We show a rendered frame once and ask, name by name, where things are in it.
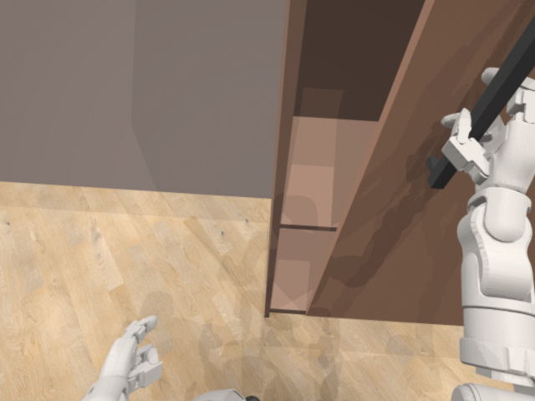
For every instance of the right robot forearm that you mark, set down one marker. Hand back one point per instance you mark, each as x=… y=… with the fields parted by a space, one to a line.
x=497 y=289

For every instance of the handle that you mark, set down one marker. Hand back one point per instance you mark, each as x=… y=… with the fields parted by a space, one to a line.
x=517 y=66

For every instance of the robot right upper arm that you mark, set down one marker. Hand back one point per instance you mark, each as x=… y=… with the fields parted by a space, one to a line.
x=477 y=392

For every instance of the left robot hand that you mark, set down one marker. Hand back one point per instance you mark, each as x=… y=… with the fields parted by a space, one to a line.
x=139 y=368

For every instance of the left robot forearm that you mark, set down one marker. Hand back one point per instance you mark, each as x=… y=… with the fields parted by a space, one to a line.
x=111 y=388

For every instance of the right robot hand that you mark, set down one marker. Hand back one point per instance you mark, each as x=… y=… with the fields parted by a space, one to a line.
x=510 y=149

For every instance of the wardrobe door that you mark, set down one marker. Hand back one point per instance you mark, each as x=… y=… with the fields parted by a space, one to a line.
x=395 y=255

